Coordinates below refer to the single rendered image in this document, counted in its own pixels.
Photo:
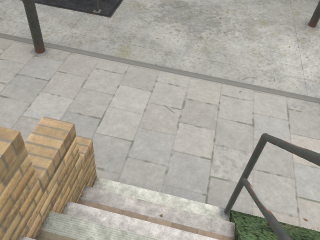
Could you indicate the stairs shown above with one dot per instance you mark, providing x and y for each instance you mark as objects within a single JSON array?
[{"x": 112, "y": 210}]

